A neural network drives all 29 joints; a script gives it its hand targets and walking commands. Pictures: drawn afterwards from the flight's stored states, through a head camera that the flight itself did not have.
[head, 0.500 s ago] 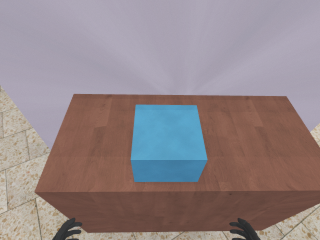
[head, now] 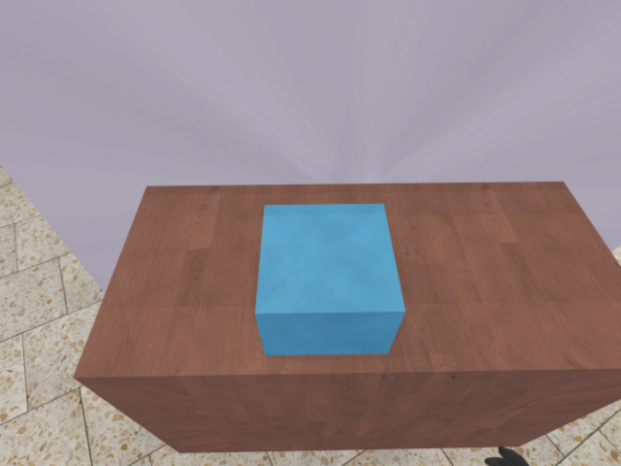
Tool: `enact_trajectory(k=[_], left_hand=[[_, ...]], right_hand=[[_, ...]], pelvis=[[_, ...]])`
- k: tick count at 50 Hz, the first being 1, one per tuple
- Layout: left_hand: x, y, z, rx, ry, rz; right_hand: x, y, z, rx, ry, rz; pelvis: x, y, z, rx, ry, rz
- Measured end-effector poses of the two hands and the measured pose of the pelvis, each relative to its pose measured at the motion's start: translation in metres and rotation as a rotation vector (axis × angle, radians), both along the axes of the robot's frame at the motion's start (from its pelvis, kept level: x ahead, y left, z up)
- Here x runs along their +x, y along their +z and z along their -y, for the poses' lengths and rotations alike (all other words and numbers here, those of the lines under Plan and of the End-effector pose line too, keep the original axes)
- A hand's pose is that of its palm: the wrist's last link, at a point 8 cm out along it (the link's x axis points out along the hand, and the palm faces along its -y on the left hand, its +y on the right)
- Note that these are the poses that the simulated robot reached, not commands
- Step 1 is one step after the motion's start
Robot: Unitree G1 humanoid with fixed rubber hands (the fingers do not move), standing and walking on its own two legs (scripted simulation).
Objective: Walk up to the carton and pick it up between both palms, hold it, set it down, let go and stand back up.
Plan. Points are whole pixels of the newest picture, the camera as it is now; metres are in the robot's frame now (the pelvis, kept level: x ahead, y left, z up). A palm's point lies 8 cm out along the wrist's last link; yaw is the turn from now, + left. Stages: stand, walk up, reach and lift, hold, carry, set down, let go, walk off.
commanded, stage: stand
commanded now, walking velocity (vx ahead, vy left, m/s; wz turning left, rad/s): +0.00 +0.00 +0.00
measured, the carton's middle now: (325, 278) +0.41 -0.02 -0.06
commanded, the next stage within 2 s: none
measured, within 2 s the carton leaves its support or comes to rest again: neither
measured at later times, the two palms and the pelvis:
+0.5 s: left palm out of the picture +0.06 +0.29 -0.11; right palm out of the picture +0.07 -0.28 -0.12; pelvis -0.01 +0.00 +0.00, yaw +0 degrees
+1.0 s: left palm out of the picture +0.05 +0.29 -0.11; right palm out of the picture +0.06 -0.28 -0.12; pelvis -0.01 +0.00 +0.00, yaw +0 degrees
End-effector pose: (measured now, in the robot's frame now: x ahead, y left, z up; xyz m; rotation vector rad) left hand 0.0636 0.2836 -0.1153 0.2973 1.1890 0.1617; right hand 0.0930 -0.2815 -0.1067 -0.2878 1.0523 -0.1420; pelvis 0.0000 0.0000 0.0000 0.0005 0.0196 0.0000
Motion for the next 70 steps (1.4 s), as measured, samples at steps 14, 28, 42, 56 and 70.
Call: enact_trajectory(k=[14,28,42,56,70], left_hand=[[0.002,0.003,0.0,0.006,0.005,0.007],[-0.007,0.002,-0.004,0.006,0.018,-0.008],[-0.012,0.001,-0.002,0.002,0.024,-0.015],[-0.016,0.002,-0.002,0.004,0.027,-0.008],[-0.023,0.002,-0.003,0.002,0.03,-0.013]], right_hand=[[-0.007,-0.006,-0.001,0.006,-0.013,-0.012],[-0.023,-0.01,-0.004,0.005,-0.031,-0.047],[-0.028,-0.012,-0.003,0.009,-0.036,-0.055],[-0.034,-0.013,-0.003,0.009,-0.04,-0.055],[-0.043,-0.015,-0.003,0.009,-0.046,-0.067]], pelvis=[[-0.001,0.0,-0.001,-0.002,0.0,0.012],[-0.006,0.001,-0.005,-0.006,0.0,0.024],[-0.008,0.001,-0.004,-0.006,0.0,0.03],[-0.012,0.001,-0.005,-0.006,0.0,0.042],[-0.017,0.001,-0.005,-0.007,0.0,0.049]])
